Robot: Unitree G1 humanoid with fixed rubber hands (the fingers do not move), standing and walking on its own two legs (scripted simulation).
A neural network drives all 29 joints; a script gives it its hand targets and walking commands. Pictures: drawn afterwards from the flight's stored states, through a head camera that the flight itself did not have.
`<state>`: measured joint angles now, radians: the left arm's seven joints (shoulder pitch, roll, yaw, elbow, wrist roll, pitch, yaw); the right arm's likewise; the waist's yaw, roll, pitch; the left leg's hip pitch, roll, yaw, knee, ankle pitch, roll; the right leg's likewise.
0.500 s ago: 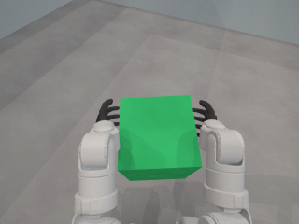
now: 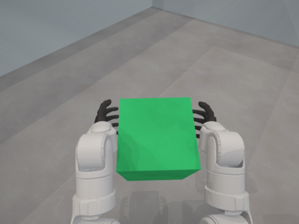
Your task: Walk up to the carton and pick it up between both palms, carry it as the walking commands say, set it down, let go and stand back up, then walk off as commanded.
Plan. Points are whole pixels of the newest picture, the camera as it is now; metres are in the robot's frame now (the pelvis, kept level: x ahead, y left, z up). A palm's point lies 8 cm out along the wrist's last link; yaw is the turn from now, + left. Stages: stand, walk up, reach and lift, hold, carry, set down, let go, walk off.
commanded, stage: carry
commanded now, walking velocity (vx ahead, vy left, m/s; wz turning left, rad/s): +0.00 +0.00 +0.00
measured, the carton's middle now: (155, 144) +0.32 -0.01 +0.03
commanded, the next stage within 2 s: none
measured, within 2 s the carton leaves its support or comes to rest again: neither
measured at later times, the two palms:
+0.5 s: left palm (52, 147) +0.26 +0.22 +0.13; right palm (169, 145) +0.26 -0.03 +0.13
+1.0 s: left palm out of the picture +0.19 +0.30 +0.16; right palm (131, 174) +0.19 +0.05 +0.15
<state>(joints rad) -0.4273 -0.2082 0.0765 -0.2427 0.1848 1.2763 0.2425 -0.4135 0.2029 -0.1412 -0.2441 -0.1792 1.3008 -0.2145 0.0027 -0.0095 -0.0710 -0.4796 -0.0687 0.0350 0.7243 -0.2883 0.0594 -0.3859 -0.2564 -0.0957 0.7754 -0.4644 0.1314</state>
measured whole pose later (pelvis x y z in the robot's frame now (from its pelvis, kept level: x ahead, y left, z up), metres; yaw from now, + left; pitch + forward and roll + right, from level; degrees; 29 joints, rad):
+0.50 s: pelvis -0.05 +0.09 +0.02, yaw +0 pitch +5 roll -4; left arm -0.41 -0.20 0.07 -0.24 0.18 1.24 0.24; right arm -0.41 0.20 -0.13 -0.25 -0.17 1.29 -0.22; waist 0.01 0.05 -0.05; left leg -0.48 -0.10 0.05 0.50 -0.11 0.01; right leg -0.21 0.00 -0.11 0.45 -0.37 0.09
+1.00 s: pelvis -0.11 +0.17 +0.02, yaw -1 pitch +4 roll -4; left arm -0.42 -0.20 0.08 -0.23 0.18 1.30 0.26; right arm -0.40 0.20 -0.13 -0.17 -0.17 1.29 -0.21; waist 0.02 0.03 -0.13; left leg -0.44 -0.09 -0.02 0.55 -0.18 -0.01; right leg -0.39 0.03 -0.09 0.70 -0.47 0.07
